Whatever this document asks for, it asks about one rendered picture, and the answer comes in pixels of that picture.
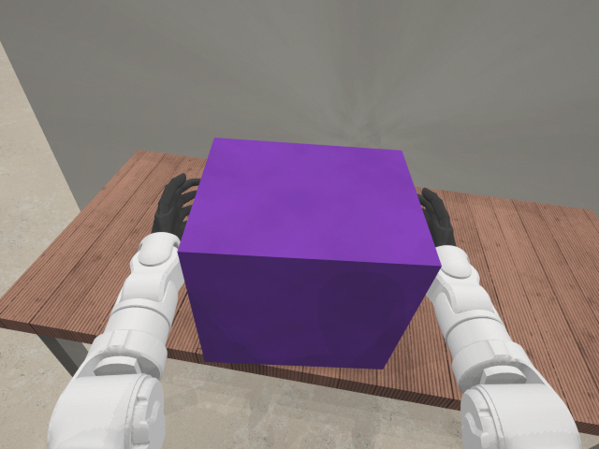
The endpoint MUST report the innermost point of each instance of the left robot forearm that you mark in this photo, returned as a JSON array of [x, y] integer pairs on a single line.
[[134, 340]]

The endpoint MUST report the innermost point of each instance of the carton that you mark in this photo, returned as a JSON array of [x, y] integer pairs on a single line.
[[305, 255]]

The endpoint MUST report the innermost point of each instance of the table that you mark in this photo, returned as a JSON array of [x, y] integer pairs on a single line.
[[539, 263]]

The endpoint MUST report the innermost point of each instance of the robot right hand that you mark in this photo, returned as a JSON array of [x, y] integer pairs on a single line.
[[437, 218]]

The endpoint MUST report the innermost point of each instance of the robot left hand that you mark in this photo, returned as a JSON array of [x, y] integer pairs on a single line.
[[170, 213]]

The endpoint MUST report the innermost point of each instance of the robot right upper arm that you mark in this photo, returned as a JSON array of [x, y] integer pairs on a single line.
[[515, 416]]

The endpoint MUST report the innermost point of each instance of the right robot forearm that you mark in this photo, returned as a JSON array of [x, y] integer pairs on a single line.
[[482, 350]]

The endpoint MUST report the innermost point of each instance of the robot left upper arm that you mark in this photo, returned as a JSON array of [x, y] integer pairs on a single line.
[[110, 412]]

